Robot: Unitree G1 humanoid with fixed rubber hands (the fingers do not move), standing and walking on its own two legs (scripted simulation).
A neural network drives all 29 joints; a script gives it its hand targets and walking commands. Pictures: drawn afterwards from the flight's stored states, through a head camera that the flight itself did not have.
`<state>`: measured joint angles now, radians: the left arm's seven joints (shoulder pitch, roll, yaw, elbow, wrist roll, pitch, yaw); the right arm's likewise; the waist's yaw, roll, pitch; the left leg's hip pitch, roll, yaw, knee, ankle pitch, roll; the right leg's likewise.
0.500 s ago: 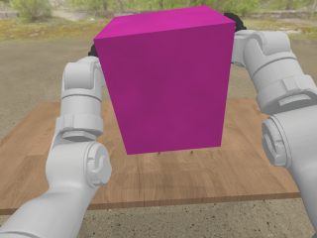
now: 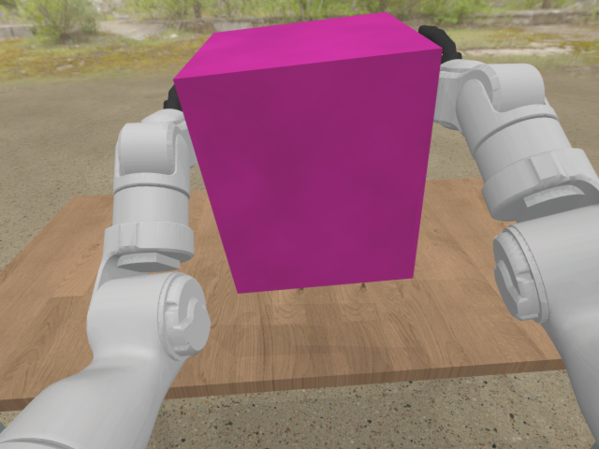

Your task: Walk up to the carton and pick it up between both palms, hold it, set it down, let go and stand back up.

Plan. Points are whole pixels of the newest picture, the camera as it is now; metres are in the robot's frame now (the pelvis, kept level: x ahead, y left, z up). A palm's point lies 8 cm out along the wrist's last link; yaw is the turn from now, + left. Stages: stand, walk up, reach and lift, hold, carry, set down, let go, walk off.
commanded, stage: hold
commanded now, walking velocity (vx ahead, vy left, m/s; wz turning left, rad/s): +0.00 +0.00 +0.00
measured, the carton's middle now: (311, 153) +0.36 -0.01 +0.31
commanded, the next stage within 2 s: set down in 0.14 s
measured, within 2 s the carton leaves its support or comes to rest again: neither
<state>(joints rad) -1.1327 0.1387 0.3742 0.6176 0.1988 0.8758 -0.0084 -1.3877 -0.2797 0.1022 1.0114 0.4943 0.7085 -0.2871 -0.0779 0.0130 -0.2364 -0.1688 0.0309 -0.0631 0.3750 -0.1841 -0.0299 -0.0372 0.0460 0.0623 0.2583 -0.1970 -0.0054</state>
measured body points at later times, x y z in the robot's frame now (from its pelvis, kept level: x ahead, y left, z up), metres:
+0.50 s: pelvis +0.00 +0.00 +0.00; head -0.09 +0.02 +0.44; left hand +0.40 +0.18 +0.37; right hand +0.39 -0.12 +0.41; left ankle +0.01 +0.13 -0.75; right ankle -0.04 -0.12 -0.75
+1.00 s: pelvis +0.00 -0.01 +0.00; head -0.08 +0.01 +0.44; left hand +0.41 +0.17 +0.31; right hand +0.41 -0.13 +0.35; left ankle +0.01 +0.13 -0.75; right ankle -0.04 -0.12 -0.75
